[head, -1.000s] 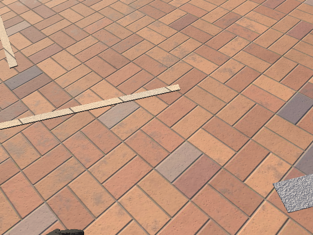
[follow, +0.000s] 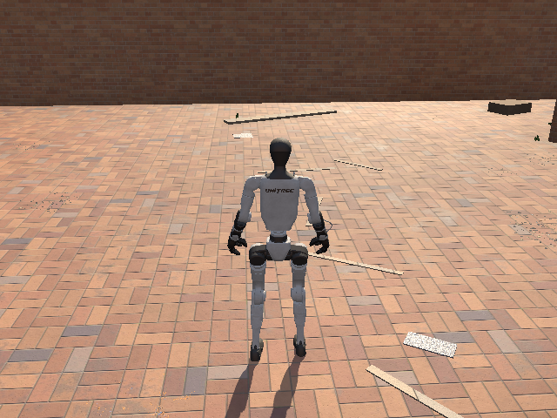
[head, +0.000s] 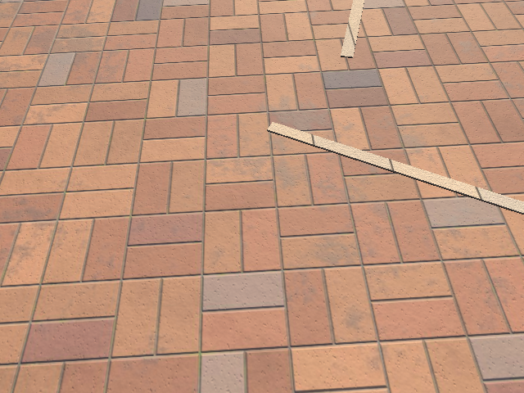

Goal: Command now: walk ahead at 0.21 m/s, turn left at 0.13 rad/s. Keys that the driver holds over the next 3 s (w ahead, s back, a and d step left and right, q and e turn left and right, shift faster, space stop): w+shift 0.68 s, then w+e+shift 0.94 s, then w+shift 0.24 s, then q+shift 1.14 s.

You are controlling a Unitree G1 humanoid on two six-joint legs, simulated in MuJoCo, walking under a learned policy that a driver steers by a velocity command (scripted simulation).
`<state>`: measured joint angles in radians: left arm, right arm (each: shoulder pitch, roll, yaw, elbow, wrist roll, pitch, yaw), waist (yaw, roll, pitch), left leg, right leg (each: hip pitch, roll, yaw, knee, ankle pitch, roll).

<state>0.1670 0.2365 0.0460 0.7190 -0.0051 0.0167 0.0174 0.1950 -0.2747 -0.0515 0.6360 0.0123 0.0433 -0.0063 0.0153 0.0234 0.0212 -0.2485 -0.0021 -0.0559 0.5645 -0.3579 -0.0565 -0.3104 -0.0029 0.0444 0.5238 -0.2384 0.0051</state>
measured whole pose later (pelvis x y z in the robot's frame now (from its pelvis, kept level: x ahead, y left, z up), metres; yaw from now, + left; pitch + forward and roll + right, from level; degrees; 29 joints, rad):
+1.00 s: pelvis +0.58 -0.05 +0.00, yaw -11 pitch +1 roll +1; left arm 0.34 0.30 0.04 0.86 0.01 -0.05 -0.03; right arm 0.21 -0.28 -0.04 0.78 -0.05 -0.08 0.00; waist 0.02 -0.03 0.04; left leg -0.31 0.01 0.14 0.52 -0.22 0.04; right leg -0.39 -0.03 0.03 1.25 -0.27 -0.12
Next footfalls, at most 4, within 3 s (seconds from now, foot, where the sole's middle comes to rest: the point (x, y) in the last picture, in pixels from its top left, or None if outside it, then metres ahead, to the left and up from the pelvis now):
0.02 left None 0.01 0.13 -0.77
0.38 right None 0.23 -0.15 -0.77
0.86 left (271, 321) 0.67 0.04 -0.77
1.32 right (361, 212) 1.04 -0.25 -0.77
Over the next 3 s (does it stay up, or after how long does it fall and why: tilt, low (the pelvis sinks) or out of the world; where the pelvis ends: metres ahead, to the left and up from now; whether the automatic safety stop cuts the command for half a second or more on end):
stays up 1.61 -0.68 0.00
